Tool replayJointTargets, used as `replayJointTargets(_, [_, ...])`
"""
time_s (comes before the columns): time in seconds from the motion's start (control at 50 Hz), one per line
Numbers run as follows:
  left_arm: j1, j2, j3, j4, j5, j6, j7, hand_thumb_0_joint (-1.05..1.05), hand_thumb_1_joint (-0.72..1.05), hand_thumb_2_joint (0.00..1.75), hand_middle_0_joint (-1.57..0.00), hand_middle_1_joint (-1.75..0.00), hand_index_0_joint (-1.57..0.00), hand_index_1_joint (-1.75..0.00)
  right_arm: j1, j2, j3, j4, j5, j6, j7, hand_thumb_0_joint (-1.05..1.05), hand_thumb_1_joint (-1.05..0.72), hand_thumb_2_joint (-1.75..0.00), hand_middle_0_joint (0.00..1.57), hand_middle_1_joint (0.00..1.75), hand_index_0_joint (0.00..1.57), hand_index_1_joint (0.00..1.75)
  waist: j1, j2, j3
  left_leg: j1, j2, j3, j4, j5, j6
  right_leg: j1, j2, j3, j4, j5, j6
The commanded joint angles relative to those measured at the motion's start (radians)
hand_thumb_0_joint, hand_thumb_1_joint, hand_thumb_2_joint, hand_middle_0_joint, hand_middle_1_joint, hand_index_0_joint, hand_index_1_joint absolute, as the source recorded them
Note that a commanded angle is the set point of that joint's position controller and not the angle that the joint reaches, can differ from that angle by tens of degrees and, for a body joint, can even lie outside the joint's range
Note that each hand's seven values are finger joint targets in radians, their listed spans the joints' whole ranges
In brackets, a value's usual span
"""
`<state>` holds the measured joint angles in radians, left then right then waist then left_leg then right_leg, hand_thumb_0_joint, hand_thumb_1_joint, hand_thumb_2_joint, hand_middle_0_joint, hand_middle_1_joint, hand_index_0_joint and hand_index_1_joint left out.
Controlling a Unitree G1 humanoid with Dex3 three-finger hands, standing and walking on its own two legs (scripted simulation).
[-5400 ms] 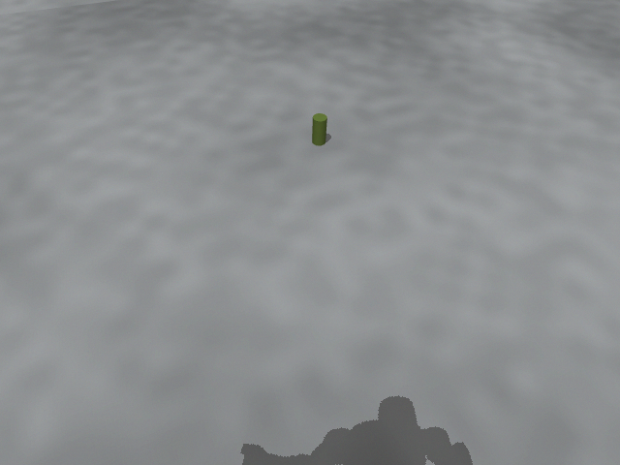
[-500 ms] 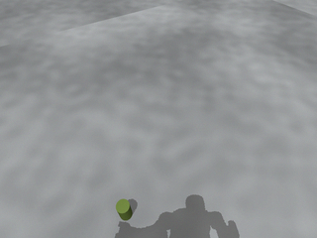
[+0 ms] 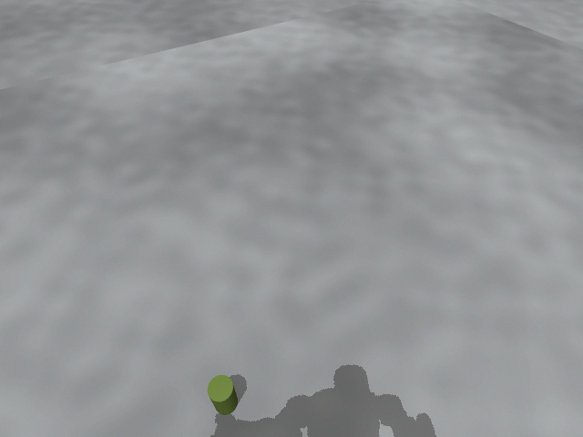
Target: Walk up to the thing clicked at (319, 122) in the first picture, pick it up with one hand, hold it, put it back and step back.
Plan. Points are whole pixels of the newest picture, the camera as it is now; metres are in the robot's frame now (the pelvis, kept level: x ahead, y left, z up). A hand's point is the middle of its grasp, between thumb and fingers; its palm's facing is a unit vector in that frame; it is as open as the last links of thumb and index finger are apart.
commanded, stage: walk up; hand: left
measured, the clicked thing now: (223, 395) +0.37 +0.20 -0.71
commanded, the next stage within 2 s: stand in 0.46 s
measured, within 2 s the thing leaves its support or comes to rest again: neither
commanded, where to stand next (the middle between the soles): +0.02 -0.01 m, yaw +0 degrees
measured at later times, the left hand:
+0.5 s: hand out of the picture +0.09 +0.25 -0.16, palm faces +0.00 -0.95 -0.33, open 7.4 cm
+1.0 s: hand out of the picture +0.07 +0.25 -0.16, palm faces -0.02 -0.94 -0.34, open 7.4 cm
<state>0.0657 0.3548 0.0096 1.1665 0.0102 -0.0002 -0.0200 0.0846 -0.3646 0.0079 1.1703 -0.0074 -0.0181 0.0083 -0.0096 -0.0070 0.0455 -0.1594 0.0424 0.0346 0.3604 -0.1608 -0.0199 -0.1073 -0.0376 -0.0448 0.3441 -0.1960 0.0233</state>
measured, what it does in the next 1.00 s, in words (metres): stands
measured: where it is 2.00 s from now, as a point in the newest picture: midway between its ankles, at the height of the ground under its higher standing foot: outside the picture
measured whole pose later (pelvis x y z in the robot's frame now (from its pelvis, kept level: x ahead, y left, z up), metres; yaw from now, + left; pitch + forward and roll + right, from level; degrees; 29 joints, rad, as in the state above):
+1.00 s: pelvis +0.00 +0.00 +0.00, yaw +0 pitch -2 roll +0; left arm 0.10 0.35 0.00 1.15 0.01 0.00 -0.01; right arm 0.09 -0.35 0.00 1.16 -0.01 -0.01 0.01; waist -0.01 0.00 0.05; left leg -0.14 0.04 0.03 0.32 -0.13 -0.03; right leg -0.09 -0.04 -0.05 0.32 -0.18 0.02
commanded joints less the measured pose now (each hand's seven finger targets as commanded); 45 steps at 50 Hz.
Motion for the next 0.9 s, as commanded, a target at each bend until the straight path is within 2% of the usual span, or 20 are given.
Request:
replayJointTargets(0.0, [-0.058,0.208,0.04,-0.057,-0.003,-0.027,0.017,0.0,0.9,0.9,-0.2,-0.3,-0.2,-0.3,-0.066,-0.215,-0.042,-0.059,0.001,-0.024,-0.012,0.0,-0.9,-0.9,0.2,0.3,0.2,0.3,0.006,0.022,-0.086,0.031,0.09,-0.097,-0.071,0.074,0.036,0.003,-0.089,0.081,-0.075,0.058,-0.039])
replayJointTargets(0.08, [-0.05,0.208,0.041,-0.056,-0.004,-0.027,0.019,0.0,0.9,0.9,-0.2,-0.3,-0.2,-0.3,-0.054,-0.21,-0.042,-0.056,0.002,-0.022,-0.014,0.0,-0.9,-0.9,0.2,0.3,0.2,0.3,0.006,0.009,-0.103,0.055,0.09,-0.091,-0.054,0.133,0.035,0.01,-0.093,0.079,-0.074,0.097,-0.038])
replayJointTargets(0.12, [-0.05,0.204,0.04,-0.055,-0.005,-0.026,0.019,0.0,0.9,0.9,-0.2,-0.3,-0.2,-0.3,-0.058,-0.207,-0.043,-0.057,0.003,-0.019,-0.014,0.0,-0.9,-0.9,0.2,0.3,0.2,0.3,0.005,0.013,-0.08,0.044,0.086,-0.092,-0.059,0.121,0.033,0.001,-0.09,0.077,-0.078,0.088,-0.035])
replayJointTargets(0.42, [-0.034,0.201,0.044,-0.065,0.0,-0.025,0.024,0.0,0.9,0.9,-0.2,-0.3,-0.2,-0.3,-0.059,-0.199,-0.046,-0.067,0.0,-0.014,-0.015,0.0,-0.9,-0.9,0.2,0.3,0.2,0.3,0.008,0.014,-0.078,0.056,0.087,-0.088,-0.061,0.148,0.033,0.011,-0.093,0.071,-0.081,0.119,-0.031])
replayJointTargets(0.44, [-0.036,0.206,0.038,-0.07,-0.003,-0.028,0.027,0.0,0.9,0.9,-0.2,-0.3,-0.2,-0.3,-0.077,-0.195,-0.045,-0.076,-0.001,-0.014,-0.018,0.0,-0.9,-0.9,0.2,0.3,0.2,0.3,0.005,0.021,-0.049,0.049,0.105,-0.098,-0.071,0.204,0.026,0.001,-0.109,0.081,-0.078,0.167,-0.029])
replayJointTargets(0.46, [-0.035,0.201,0.04,-0.07,-0.004,-0.029,0.028,0.0,0.9,0.9,-0.2,-0.3,-0.2,-0.3,-0.069,-0.198,-0.045,-0.075,-0.002,-0.015,-0.018,0.0,-0.9,-0.9,0.2,0.3,0.2,0.3,0.008,0.029,-0.07,0.055,0.108,-0.098,-0.069,0.231,0.027,0.024,-0.112,0.081,-0.074,0.189,-0.028])
replayJointTargets(0.56, [-0.034,0.205,0.039,-0.074,-0.005,-0.029,0.027,0.0,0.9,0.9,-0.2,-0.3,-0.2,-0.3,-0.076,-0.193,-0.047,-0.076,0.0,-0.015,-0.017,0.0,-0.9,-0.9,0.2,0.3,0.2,0.3,0.007,0.022,-0.105,0.093,0.112,-0.093,-0.077,0.249,0.022,0.034,-0.109,0.074,-0.068,0.191,-0.03])
replayJointTargets(0.6, [-0.031,0.202,0.036,-0.074,-0.004,-0.027,0.026,0.0,0.9,0.9,-0.2,-0.3,-0.2,-0.3,-0.076,-0.197,-0.046,-0.075,0.001,-0.014,-0.017,0.0,-0.9,-0.9,0.2,0.3,0.2,0.3,0.007,0.031,-0.093,0.079,0.104,-0.088,-0.087,0.188,0.02,0.026,-0.109,0.08,-0.085,0.148,-0.028])
replayJointTargets(0.74, [-0.03,0.208,0.033,-0.074,-0.003,-0.027,0.024,0.0,0.9,0.9,-0.2,-0.3,-0.2,-0.3,-0.076,-0.195,-0.045,-0.073,0.0,-0.013,-0.012,0.0,-0.9,-0.9,0.2,0.3,0.2,0.3,0.008,0.011,-0.08,0.072,0.105,-0.095,-0.099,0.132,0.024,0.015,-0.111,0.083,-0.092,0.091,-0.031])
replayJointTargets(0.84, [-0.032,0.212,0.033,-0.076,0.0,-0.025,0.023,0.0,0.9,0.9,-0.2,-0.3,-0.2,-0.3,-0.066,-0.199,-0.048,-0.07,-0.002,-0.008,-0.009,0.0,-0.9,-0.9,0.2,0.3,0.2,0.3,0.003,0.002,-0.05,0.037,0.09,-0.102,-0.107,0.021,0.021,-0.017,-0.104,0.08,-0.108,-0.007,-0.03])
replayJointTargets(0.88, [-0.027,0.213,0.032,-0.078,-0.001,-0.026,0.023,0.0,0.9,0.9,-0.2,-0.3,-0.2,-0.3,-0.061,-0.196,-0.047,-0.072,-0.002,-0.009,-0.009,0.0,-0.9,-0.9,0.2,0.3,0.2,0.3,0.002,0.003,-0.062,0.049,0.096,-0.104,-0.105,0.048,0.022,-0.022,-0.107,0.085,-0.104,0.013,-0.034])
